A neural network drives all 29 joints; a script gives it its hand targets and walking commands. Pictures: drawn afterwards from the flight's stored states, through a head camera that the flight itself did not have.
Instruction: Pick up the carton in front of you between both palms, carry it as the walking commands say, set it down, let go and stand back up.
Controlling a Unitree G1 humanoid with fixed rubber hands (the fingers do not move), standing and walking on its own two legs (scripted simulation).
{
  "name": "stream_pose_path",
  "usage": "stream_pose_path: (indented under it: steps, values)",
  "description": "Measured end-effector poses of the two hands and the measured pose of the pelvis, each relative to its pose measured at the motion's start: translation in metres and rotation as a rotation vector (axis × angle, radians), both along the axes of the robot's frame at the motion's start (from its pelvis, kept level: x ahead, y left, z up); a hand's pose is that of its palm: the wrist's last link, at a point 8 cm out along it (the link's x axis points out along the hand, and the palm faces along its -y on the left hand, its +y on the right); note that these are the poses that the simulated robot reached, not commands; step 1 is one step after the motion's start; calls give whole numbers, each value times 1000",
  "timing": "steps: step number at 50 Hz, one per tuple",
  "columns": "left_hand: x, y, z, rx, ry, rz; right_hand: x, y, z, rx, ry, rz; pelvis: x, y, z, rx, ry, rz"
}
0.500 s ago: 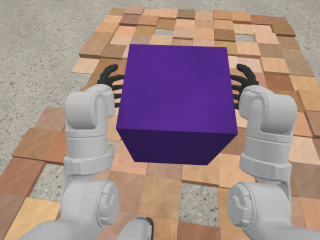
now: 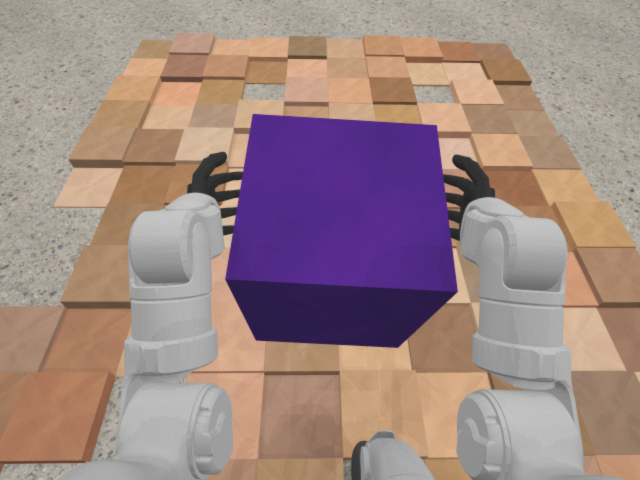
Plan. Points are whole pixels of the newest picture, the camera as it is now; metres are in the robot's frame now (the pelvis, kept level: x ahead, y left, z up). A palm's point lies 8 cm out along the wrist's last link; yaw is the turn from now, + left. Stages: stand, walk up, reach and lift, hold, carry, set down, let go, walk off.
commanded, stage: carry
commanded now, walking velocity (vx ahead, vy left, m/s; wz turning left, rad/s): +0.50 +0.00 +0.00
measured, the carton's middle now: (334, 246) +0.39 -0.02 +0.06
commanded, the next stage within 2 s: none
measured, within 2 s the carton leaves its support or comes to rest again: neither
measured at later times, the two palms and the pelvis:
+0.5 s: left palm (230, 72) +0.69 +0.14 +0.12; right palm (411, 63) +0.71 -0.16 +0.13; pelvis +0.34 -0.03 +0.00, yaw +0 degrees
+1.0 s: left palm out of the picture +1.06 +0.09 +0.14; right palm out of the picture +1.06 -0.20 +0.13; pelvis +0.69 -0.04 -0.04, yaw +0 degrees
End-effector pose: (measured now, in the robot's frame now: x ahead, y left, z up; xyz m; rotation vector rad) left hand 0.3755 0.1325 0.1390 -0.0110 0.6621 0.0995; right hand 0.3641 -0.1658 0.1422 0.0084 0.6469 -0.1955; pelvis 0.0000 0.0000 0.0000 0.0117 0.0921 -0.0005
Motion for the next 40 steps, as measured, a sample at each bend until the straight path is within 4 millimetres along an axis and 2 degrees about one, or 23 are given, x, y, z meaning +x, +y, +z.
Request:
stream_pose_path:
  steps: [4, 7, 10, 16, 22, 28, 34, 37, 40]
  values:
    - [64, -17, 9, 25, -44, -2, 64, -17, 3, 5, -43, 7, 64, -14, -16, -11, -7, 2]
    - [108, -28, 7, 50, 5, -4, 111, -27, -2, 10, 8, 19, 99, -25, -12, -48, -10, 2]
    - [136, -26, -2, 50, 70, 28, 153, -26, -5, 20, 79, 47, 129, -34, 1, -29, -6, 4]
    - [187, -10, -8, 28, 120, 122, 227, -8, -9, 27, 134, 99, 199, -44, 18, -1, 5, 12]
    - [262, 4, -11, 18, 90, 129, 301, 6, -12, 11, 103, 104, 285, -37, 12, -29, -5, 10]
    - [366, 9, -26, 16, 68, 54, 387, 11, -19, -49, 85, 63, 389, -19, -9, -7, -22, 5]
    - [452, -6, -40, 45, 168, -39, 442, -4, -43, -43, 192, -7, 459, -3, 6, -18, 1, -17]
    - [493, -16, -37, 42, 161, -60, 474, -14, -42, -25, 186, -41, 493, 0, 12, -29, 11, -24]
    - [536, -24, -28, 31, 114, -61, 514, -22, -33, -15, 138, -57, 531, -2, 12, -21, 14, -27]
